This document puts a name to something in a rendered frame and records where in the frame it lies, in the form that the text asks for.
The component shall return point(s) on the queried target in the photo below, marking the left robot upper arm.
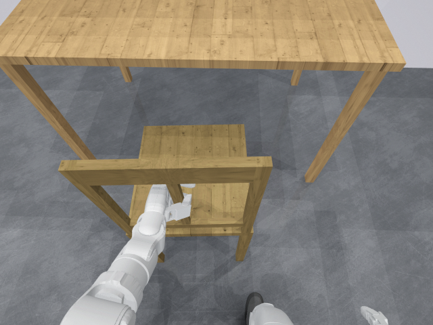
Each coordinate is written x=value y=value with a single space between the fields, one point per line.
x=95 y=311

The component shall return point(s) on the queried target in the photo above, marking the robot right shin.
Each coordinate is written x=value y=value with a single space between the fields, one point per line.
x=263 y=304

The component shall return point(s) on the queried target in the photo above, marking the left robot hand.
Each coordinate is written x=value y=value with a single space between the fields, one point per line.
x=159 y=200

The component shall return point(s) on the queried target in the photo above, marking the right robot thigh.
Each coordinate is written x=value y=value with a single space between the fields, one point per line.
x=266 y=315

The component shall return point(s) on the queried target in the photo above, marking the right robot hand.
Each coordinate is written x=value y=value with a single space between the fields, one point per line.
x=373 y=317

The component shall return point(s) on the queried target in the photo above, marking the left robot forearm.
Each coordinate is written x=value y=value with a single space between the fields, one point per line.
x=132 y=268

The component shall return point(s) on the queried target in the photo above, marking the chair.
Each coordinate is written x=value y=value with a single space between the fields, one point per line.
x=229 y=184

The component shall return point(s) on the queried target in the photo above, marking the table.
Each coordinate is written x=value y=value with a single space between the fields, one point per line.
x=297 y=35

